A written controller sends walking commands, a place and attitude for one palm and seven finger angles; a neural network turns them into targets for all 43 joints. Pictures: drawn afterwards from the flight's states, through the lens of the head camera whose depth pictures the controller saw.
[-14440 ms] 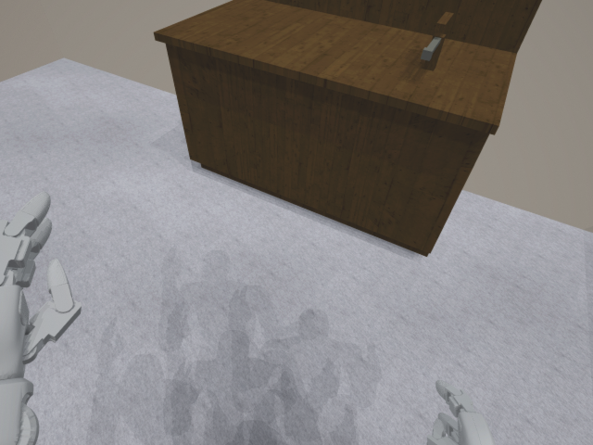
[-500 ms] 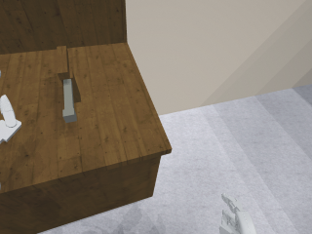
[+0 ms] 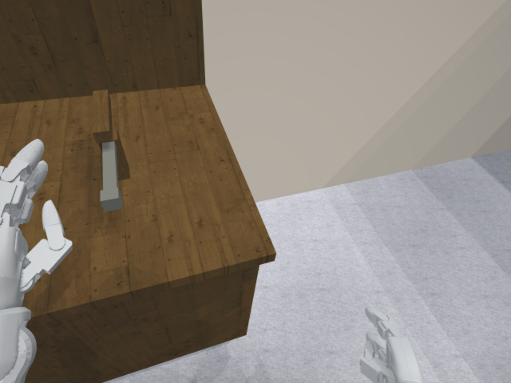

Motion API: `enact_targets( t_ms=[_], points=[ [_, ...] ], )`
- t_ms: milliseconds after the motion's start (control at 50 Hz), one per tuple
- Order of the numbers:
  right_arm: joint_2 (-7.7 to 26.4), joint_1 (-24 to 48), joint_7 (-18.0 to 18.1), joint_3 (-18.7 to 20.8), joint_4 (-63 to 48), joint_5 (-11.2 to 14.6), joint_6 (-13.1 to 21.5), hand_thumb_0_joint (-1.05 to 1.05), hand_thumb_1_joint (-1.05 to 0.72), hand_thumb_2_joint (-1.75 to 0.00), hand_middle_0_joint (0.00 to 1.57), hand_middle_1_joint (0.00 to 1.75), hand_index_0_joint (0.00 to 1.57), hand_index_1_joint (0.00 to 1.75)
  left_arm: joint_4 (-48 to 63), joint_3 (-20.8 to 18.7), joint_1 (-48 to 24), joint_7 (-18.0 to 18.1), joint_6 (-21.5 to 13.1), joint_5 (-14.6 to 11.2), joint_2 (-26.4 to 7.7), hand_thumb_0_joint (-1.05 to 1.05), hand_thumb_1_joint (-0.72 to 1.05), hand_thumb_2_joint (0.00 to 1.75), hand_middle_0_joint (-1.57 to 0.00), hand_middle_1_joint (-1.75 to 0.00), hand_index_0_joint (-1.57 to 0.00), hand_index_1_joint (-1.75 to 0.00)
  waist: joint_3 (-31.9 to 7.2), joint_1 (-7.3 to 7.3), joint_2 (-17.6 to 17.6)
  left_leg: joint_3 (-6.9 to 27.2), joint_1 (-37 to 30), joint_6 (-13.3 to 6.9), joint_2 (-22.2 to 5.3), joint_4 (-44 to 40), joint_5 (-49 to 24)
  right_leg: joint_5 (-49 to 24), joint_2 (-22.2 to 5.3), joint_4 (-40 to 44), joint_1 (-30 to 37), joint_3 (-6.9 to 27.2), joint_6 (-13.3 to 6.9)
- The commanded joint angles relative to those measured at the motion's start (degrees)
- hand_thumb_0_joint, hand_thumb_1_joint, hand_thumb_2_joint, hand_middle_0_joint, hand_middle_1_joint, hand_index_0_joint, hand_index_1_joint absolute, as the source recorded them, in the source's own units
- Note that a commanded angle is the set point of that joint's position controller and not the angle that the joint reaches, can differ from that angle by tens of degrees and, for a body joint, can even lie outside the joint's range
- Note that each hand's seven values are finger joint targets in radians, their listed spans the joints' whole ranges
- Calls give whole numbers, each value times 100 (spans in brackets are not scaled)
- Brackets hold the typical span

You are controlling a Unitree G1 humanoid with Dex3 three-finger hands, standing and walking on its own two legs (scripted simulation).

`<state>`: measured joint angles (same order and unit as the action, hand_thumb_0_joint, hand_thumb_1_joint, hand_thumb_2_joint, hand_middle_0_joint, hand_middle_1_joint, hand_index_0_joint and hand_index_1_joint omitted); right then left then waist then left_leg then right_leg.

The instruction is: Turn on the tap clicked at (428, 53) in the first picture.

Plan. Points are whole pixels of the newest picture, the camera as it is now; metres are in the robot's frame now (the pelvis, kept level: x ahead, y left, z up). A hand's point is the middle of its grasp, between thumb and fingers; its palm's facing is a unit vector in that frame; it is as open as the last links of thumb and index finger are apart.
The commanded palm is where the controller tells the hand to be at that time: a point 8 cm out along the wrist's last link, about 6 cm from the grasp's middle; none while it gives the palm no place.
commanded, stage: come to a stop and stand still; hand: left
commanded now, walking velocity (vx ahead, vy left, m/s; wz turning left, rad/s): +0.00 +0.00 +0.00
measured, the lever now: (111, 199) +0.37 +0.29 +0.05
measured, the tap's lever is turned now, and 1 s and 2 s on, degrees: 0 0 0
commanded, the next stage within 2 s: look again from close up in 0.26 s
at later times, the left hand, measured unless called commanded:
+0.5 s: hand (60, 247) +0.22 +0.26 +0.16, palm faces +0.40 -0.85 -0.34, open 7.4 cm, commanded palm +0.16 +0.29 +0.17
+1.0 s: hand (69, 248) +0.22 +0.25 +0.15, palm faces +0.38 -0.86 -0.35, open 7.4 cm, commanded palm +0.15 +0.28 +0.17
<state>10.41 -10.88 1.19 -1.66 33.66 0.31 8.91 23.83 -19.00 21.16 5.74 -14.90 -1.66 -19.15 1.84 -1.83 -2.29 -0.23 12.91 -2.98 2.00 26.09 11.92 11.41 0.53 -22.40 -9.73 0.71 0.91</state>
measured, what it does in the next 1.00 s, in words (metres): stands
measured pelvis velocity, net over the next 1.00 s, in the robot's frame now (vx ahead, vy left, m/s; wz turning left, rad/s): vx -0.01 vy -0.02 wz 0.01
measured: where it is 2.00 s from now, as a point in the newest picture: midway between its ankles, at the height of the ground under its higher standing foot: outside the picture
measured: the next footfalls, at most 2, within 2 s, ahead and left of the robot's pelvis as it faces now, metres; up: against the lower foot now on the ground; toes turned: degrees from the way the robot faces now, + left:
none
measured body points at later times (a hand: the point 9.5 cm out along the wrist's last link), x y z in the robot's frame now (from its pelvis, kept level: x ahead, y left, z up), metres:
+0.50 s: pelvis +0.00 +0.00 +0.00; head +0.01 +0.03 +0.45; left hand +0.19 +0.30 +0.17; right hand +0.18 -0.21 -0.07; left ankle +0.02 +0.08 -0.74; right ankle +0.01 -0.13 -0.74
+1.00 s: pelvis -0.01 -0.02 -0.01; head -0.02 -0.02 +0.44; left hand +0.19 +0.29 +0.17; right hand +0.19 -0.23 -0.08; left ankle +0.02 +0.08 -0.74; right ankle +0.00 -0.13 -0.74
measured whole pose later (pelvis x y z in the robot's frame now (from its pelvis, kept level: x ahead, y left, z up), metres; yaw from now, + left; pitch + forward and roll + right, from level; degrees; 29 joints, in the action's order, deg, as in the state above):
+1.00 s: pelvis -0.01 -0.02 -0.01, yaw +1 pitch -1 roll +0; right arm 12.8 -9.0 -0.9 -2.7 36.0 -0.6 5.9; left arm 18.6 -21.6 17.3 0.6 -1.0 -5.5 -20.8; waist -0.7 -1.5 0.9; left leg -0.1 15.5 -2.0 2.8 29.3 12.7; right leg 15.6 0.3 -31.1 -14.4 1.0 -0.4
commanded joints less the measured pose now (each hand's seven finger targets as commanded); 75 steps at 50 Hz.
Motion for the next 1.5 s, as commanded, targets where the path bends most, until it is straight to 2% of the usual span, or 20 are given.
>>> enact_targets(
  t_ms=[0,320,720,740,760,780,800,820,880,920,940,980,1040,1060,1100,1160,1240,1340,1420,1480],
  points=[
    [774,414,90,338,-934,2,198,0,-90,-90,20,30,20,30,1145,-679,-285,56,-233,-92,-1017,0,90,90,-20,-30,-20,-30,-752,14,371,406,-82,193,-460,-538,-631,-892,-271,312,418,292,-189],
    [806,441,125,364,-967,26,65,0,-90,-90,20,30,20,30,1416,-611,-328,98,-112,-50,-1003,0,90,90,-20,-30,-20,-30,-740,19,686,491,-84,204,-534,-749,-512,-739,-218,210,563,128,-147],
    [789,422,136,392,-931,46,32,0,-90,-90,20,30,20,30,1351,-578,-244,113,-61,-49,-943,0,90,90,-20,-30,-20,-30,-673,45,546,484,4,170,-529,-709,-257,-693,-277,268,573,167,-158],
    [1137,-244,526,-786,-1657,337,-72,0,-90,-90,20,30,20,30,3021,-2067,-5657,202,-940,254,-5515,0,90,90,-20,-30,-20,-30,-108,417,2403,844,1559,23,-634,-844,1339,463,211,-885,1019,-28,205],
    [746,215,381,278,-508,-335,164,0,-90,-90,20,30,20,30,27,-1660,-3208,-71,31,642,-2167,0,90,90,-20,-30,-20,-30,-1354,-275,1952,742,-729,624,-560,-652,-1121,56,222,-976,-159,-308,-301],
    [879,221,31,291,-553,-198,204,0,-90,-90,20,30,20,30,-246,-302,-2059,-227,437,-56,-768,0,90,90,-20,-30,-20,-30,-1431,65,1443,776,-1343,1007,-494,-480,-2324,209,363,-844,-911,-551,-305],
    [1158,305,-4,428,-484,-189,226,0,-90,-90,20,30,20,30,254,-678,-2019,-398,650,-474,-819,0,90,90,-20,-30,-20,-30,-1744,-155,1295,638,-1517,949,-416,-389,-2219,34,278,-783,-876,-389,-270],
    [1214,467,2,432,-483,-131,229,0,-90,-90,20,30,20,30,-40,-793,-1372,-539,921,-713,-973,0,90,90,-20,-30,-20,-30,-1608,-298,992,490,-1281,801,-331,-299,-1898,-236,211,-653,-675,-449,-299],
    [1206,927,-154,293,-707,-63,128,0,-90,-90,20,30,20,30,360,-384,-738,-701,1318,-489,-815,0,90,90,-20,-30,-20,-30,-879,-230,260,337,-419,519,-276,-284,-1268,-673,195,-498,-539,-653,-296],
    [1161,972,-166,315,-775,-83,28,0,-90,-90,20,30,20,30,565,-560,-229,-589,1185,-336,-964,0,90,90,-20,-30,-20,-30,-814,-210,28,338,-138,382,-290,-242,-721,-362,185,-591,-620,-665,-271],
    [1141,1049,-136,298,-788,-74,-14,0,-90,-90,20,30,20,30,800,-881,-322,-448,1024,-359,-1293,0,90,90,-20,-30,-20,-30,-803,-229,171,282,-103,340,-254,-226,-385,-180,213,-589,-643,-605,-264],
    [1019,1084,-51,295,-800,-147,49,0,-90,-90,20,30,20,30,1114,-948,-937,-209,536,-479,-1260,0,90,90,-20,-30,-20,-30,-924,-117,217,321,10,262,-181,-55,258,254,179,-706,-888,-540,-230],
    [923,921,32,282,-637,-140,144,0,-90,-90,20,30,20,30,1350,-1396,-1314,232,-41,-414,-1801,0,90,90,-20,-30,-20,-30,-1046,-183,923,252,151,232,-86,164,946,812,151,-775,-1080,-364,-216],
    [849,883,35,274,-626,-159,199,0,-90,-90,20,30,20,30,1194,-1060,-1563,320,-110,-347,-1474,0,90,90,-20,-30,-20,-30,-1027,-72,1007,245,240,205,-37,264,1087,937,89,-765,-1156,-323,-218],
    [896,824,96,260,-465,-103,270,0,-90,-90,20,30,20,30,514,-874,-1543,377,-15,-326,-1287,0,90,90,-20,-30,-20,-30,-592,16,755,256,552,159,-9,419,1572,1393,38,-677,-1363,-217,-188],
    [979,921,230,245,-461,-29,342,0,-90,-90,20,30,20,30,327,-472,-1831,135,364,-375,-1212,0,90,90,-20,-30,-20,-30,-595,52,758,140,664,117,64,683,1439,1857,-123,-404,-1374,96,-158],
    [943,991,400,248,-422,47,407,0,-90,-90,20,30,20,30,182,-599,-1757,-152,880,-530,-1489,0,90,90,-20,-30,-20,-30,-548,-111,476,135,886,180,-21,1039,946,2283,-444,51,-1077,795,-76],
    [904,824,370,316,-410,47,501,0,-90,-90,20,30,20,30,452,-1221,-841,-104,834,-794,-1625,0,90,90,-20,-30,-20,-30,-1003,-324,38,268,995,234,-127,1131,294,262,-640,-330,-461,884,128],
    [949,481,319,360,-459,65,550,0,-90,-90,20,30,20,30,492,-1308,-194,-147,754,-1062,-1308,0,90,90,-20,-30,-20,-30,-1267,-268,-255,161,952,180,-98,1149,-472,-1863,-518,-863,-232,506,229],
    [968,355,301,390,-504,81,597,0,-90,-90,20,30,20,30,707,-1189,44,-194,726,-1098,-1120,0,90,90,-20,-30,-20,-30,-1384,-249,-17,75,754,136,-56,1128,-824,-2390,-396,-1034,-314,189,184]
  ],
)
